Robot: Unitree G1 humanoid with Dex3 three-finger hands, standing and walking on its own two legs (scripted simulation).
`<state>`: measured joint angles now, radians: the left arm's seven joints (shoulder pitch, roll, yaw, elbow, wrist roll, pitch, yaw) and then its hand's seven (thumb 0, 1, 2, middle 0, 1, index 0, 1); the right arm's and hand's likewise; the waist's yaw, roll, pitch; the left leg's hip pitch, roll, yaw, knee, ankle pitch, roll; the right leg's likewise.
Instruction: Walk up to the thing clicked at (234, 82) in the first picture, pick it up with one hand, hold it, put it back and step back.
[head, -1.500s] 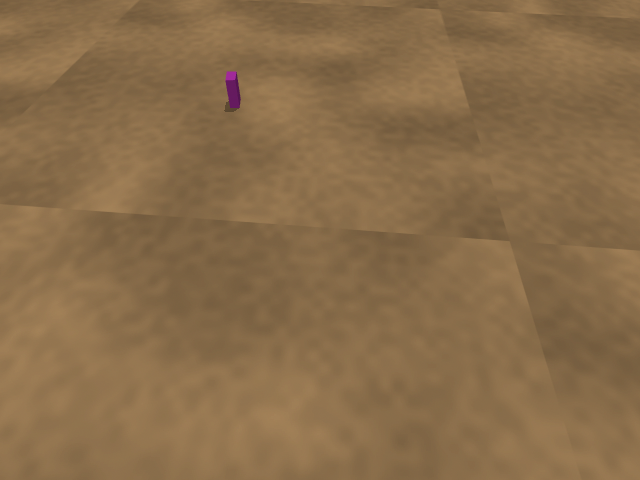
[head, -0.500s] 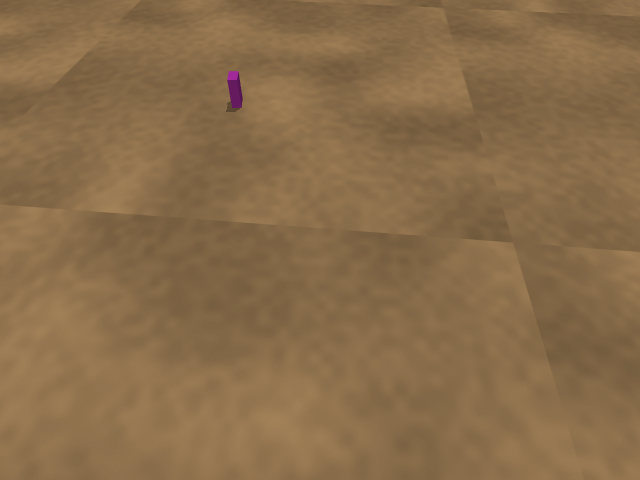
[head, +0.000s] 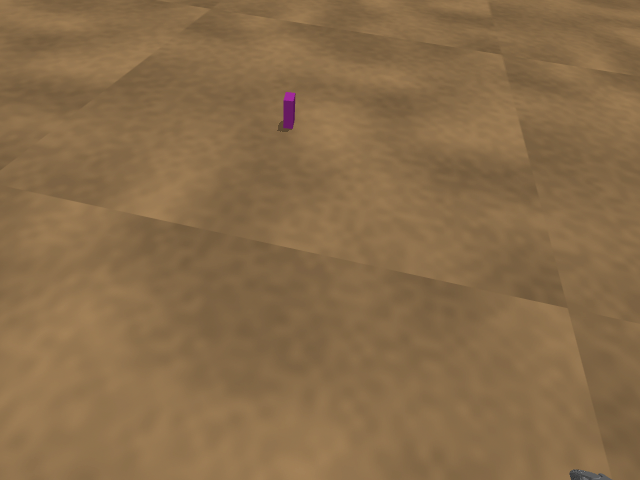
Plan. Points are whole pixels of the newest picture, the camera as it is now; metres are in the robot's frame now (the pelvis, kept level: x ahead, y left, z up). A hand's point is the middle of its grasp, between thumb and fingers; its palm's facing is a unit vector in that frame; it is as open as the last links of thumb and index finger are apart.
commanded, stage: walk up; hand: left
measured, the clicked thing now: (289, 110) +2.08 +0.18 -0.67
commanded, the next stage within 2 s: none
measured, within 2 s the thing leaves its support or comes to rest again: neither
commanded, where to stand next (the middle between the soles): +1.74 +0.01 m, yaw +3 degrees
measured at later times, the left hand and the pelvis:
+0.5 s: hand (181, 288) +0.45 +0.26 -0.13, palm faces -0.03 -0.94 -0.34, open 7.4 cm; pelvis +0.30 +0.00 -0.01, yaw +3 degrees
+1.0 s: hand (166, 223) +0.63 +0.35 -0.15, palm faces +0.02 -0.94 -0.33, open 7.4 cm; pelvis +0.61 +0.06 +0.01, yaw +3 degrees
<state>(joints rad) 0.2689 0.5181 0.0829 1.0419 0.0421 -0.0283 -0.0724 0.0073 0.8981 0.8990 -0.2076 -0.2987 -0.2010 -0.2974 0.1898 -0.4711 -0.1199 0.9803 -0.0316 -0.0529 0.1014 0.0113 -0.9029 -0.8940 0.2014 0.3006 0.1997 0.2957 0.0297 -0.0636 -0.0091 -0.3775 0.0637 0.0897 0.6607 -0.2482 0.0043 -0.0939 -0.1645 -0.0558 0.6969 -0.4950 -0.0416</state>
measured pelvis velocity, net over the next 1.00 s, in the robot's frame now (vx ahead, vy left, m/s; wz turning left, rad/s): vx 0.61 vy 0.06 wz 0.05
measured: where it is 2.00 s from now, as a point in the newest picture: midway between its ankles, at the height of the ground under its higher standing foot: (305, 243)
